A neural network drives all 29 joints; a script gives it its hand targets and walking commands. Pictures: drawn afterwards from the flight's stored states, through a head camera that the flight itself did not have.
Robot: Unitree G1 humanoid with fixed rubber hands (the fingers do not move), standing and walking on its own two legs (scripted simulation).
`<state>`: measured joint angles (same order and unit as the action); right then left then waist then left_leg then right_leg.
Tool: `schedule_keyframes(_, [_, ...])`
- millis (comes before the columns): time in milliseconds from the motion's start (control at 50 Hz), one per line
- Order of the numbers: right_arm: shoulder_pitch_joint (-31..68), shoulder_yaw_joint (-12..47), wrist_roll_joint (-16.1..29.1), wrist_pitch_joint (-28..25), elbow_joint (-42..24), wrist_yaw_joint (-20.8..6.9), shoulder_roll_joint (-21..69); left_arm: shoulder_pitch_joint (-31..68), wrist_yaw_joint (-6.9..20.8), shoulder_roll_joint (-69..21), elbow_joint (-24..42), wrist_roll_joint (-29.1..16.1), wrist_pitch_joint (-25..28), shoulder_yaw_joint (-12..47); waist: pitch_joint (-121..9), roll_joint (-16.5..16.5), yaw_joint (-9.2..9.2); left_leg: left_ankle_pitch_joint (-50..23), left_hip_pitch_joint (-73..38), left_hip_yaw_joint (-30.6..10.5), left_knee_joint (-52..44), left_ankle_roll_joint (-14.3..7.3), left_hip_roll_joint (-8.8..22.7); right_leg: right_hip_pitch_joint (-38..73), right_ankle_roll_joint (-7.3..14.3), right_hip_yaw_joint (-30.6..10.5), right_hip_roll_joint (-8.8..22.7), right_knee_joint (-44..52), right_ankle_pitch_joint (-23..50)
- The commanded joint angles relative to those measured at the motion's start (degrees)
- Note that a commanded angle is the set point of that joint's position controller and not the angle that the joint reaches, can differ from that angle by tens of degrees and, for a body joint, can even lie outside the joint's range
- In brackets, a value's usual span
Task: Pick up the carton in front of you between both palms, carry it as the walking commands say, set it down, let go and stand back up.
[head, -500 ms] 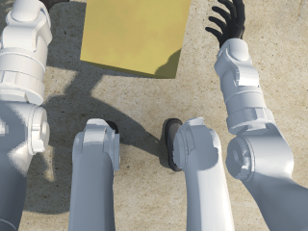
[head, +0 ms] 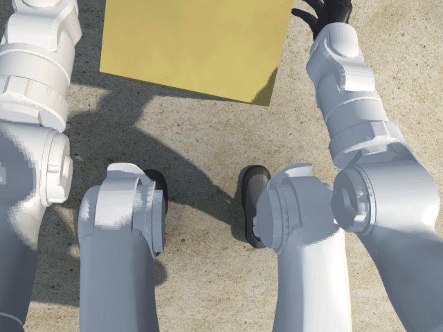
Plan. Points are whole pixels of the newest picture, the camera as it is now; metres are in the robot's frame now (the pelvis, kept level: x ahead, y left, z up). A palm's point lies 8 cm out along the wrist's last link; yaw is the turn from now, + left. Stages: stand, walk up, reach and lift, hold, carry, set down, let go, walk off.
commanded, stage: reach and lift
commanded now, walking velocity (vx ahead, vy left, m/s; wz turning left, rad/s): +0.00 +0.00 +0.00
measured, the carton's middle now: (197, 27) +0.52 +0.05 -0.25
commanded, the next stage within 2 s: none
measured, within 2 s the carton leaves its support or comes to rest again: leaves its support in 0.54 s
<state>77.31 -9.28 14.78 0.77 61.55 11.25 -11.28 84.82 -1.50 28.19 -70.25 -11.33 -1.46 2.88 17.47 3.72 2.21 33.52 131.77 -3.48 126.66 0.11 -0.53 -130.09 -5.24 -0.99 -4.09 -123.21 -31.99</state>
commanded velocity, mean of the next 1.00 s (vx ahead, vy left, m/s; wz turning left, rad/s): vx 0.00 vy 0.00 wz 0.00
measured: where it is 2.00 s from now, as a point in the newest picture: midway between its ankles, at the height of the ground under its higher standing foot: (206, 223)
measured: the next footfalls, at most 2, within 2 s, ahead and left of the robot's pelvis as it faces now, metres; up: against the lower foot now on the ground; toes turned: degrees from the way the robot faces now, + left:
none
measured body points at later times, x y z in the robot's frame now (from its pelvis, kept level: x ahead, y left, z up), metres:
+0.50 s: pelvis -0.01 +0.00 +0.00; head +0.35 +0.05 +0.26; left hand +0.55 +0.19 -0.18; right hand +0.54 -0.12 -0.17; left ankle +0.10 +0.12 -0.34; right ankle +0.12 -0.13 -0.34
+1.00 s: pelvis -0.01 -0.02 +0.08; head +0.25 +0.04 +0.44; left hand +0.50 +0.21 +0.00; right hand +0.50 -0.10 +0.01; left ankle +0.10 +0.12 -0.34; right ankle +0.12 -0.14 -0.34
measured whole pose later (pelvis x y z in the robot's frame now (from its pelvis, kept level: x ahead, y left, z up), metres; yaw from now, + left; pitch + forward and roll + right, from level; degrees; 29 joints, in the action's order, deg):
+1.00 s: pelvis -0.01 -0.02 +0.08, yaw +5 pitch +41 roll -3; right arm 61.5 -34.3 -10.5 16.9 39.8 8.5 5.6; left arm 68.5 0.0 10.2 -53.6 10.7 -19.7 -18.1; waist -5.0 1.4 1.0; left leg 28.1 122.1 -6.0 109.6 3.5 -6.3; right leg -120.0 -5.2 -3.8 -7.3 -108.9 -30.0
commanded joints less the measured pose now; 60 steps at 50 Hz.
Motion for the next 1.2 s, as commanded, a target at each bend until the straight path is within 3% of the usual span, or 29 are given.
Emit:
schedule_keyframes(0, [5.9,-3.4,-2.4,-1.1,-2.5,-0.2,-2.5,15.0,0.5,2.0,5.9,-0.7,0.6,0.7,-62.4,-11.1,1.71,-21.1,-37.8,0.5,-11.7,1.0,0.7,24.2,0.6,6.6,0.0,6.6,18.5])
schedule_keyframes(120, [9.7,-1.5,-1.1,-1.6,-3.5,-0.3,0.1,15.7,0.1,0.3,4.6,0.4,0.7,1.5,-61.8,-10.1,-1.03,-17.7,-34.9,0.9,-13.1,0.5,0.5,26.6,0.6,6.1,-0.2,7.3,16.8])
schedule_keyframes(220, [16.0,1.4,-1.4,-1.2,-3.4,-1.6,11.7,20.9,0.9,-9.0,3.8,1.6,0.8,2.8,-60.0,-7.6,-2.6,-12.9,-32.2,1.1,-14.4,-0.6,-0.1,29.6,0.7,5.9,-1.8,7.9,14.1])
schedule_keyframes(260, [20.1,1.8,-3.4,-0.6,-3.0,-3.1,21.4,25.7,3.1,-19.4,3.8,2.5,0.1,4.3,-60.3,-7.6,-1.99,-12.1,-31.7,1.3,-13.9,-0.6,-0.8,30.5,1.1,5.8,-2.8,7.7,14.0])
schedule_keyframes(300, [26.8,3.1,-6.4,0.9,-4.2,-7.1,36.0,30.1,7.1,-36.6,4.9,3.3,-1.4,6.0,-59.2,-7.5,-1.35,-12.2,-31.6,1.5,-13.2,-0.9,-1.9,28.6,1.7,6.5,-4.1,6.8,13.4])
schedule_keyframes(340, [30.5,2.1,-8.7,2.7,-5.5,-10.8,44.0,29.3,10.6,-46.8,5.3,6.0,-3.1,4.2,-57.3,-8.5,-2.73,-12.2,-30.9,2.8,-12.7,-1.0,-3.1,26.3,2.2,6.8,-4.9,6.2,11.9])
schedule_keyframes(400, [31.7,2.2,-10.2,4.7,-8.1,-13.9,51.1,26.8,13.2,-54.8,8.6,7.2,-4.6,2.8,-58.9,-7.3,-3.45,-15.6,-30.8,3.7,-12.2,-1.4,-4.1,25.1,2.0,7.7,-6.0,5.9,13.1])
schedule_keyframes(460, [30.6,4.5,-9.1,5.9,-12.2,-15.1,57.1,26.5,13.9,-59.6,14.3,5.7,-5.2,3.7,-65.8,-6.1,-3.48,-22.3,-34.0,4.1,-10.9,-1.5,-4.3,27.4,2.2,7.8,-6.3,5.2,19.2])
schedule_keyframes(560, [30.0,10.9,-4.8,7.5,-21.2,-14.9,65.4,26.7,12.8,-67.9,26.6,2.6,-6.5,9.0,-85.9,-9.2,-4.92,-34.2,-48.0,5.1,-11.5,0.0,-5.1,34.1,2.1,8.1,-6.8,5.1,28.5])
schedule_keyframes(620, [29.2,13.6,-4.8,9.8,-24.8,-14.6,67.7,26.8,12.0,-70.3,34.5,2.3,-8.3,11.7,-96.0,-11.3,-4.52,-37.2,-56.9,5.5,-12.9,0.9,-5.5,33.0,1.9,9.2,-7.2,7.2,26.9])
schedule_keyframes(680, [29.0,15.8,-7.1,12.2,-28.2,-14.0,66.9,24.8,11.0,-72.7,38.3,3.1,-10.9,13.4,-98.6,-11.7,-3.52,-32.5,-59.5,6.2,-15.5,1.2,-6.1,32.3,2.1,9.6,-7.5,9.9,21.7])
schedule_keyframes(740, [29.3,15.5,-10.2,14.1,-28.8,-13.9,66.1,19.2,11.3,-75.8,33.3,6.0,-13.9,11.0,-90.0,-11.3,-2.83,-20.0,-51.9,7.1,-20.6,1.1,-6.9,33.2,2.6,9.3,-7.4,14.3,13.5])
schedule_keyframes(800, [26.3,9.5,-15.1,16.0,-22.5,-14.6,66.1,15.0,12.9,-77.4,24.7,10.5,-16.0,4.3,-75.8,-10.7,-1.37,-6.0,-41.3,7.4,-26.0,1.0,-7.3,30.7,3.4,9.0,-7.1,19.4,3.3])
schedule_keyframes(840, [25.9,6.3,-17.8,16.6,-20.7,-15.1,67.4,15.8,14.0,-78.8,22.6,12.6,-16.3,1.2,-72.7,-10.2,-0.35,-2.6,-38.4,7.8,-27.9,0.9,-7.5,31.5,3.8,8.7,-7.0,21.9,1.5])
schedule_keyframes(900, [24.3,2.8,-20.4,17.2,-18.0,-15.8,68.4,16.6,14.9,-79.0,20.7,15.0,-16.2,-2.6,-72.8,-8.4,0.32,-3.0,-38.6,7.8,-29.8,0.5,-7.8,33.9,3.7,7.9,-6.9,25.2,2.2])
schedule_keyframes(1020, [21.8,4.3,-20.9,17.6,-17.7,-17.8,73.0,14.3,15.5,-79.8,20.9,17.5,-15.8,-5.3,-78.2,-5.5,-2.37,-7.4,-44.7,7.9,-34.8,-0.1,-8.3,39.2,2.8,6.6,-7.1,30.7,5.0])
schedule_keyframes(1080, [19.0,7.4,-20.1,17.9,-18.6,-18.7,75.2,11.5,15.5,-81.5,22.3,17.5,-16.0,-4.1,-82.0,-4.5,-3.4,-10.5,-48.9,8.0,-36.9,0.0,-8.4,42.3,2.2,6.3,-7.1,32.9,7.5])
schedule_keyframes(1180, [13.1,14.5,-17.2,18.2,-22.9,-19.4,78.1,7.2,15.2,-85.7,28.8,14.4,-16.4,2.8,-88.4,-4.6,-3.2,-17.6,-57.6,7.6,-39.7,0.8,-8.6,49.0,1.7,6.0,-7.1,35.8,13.9])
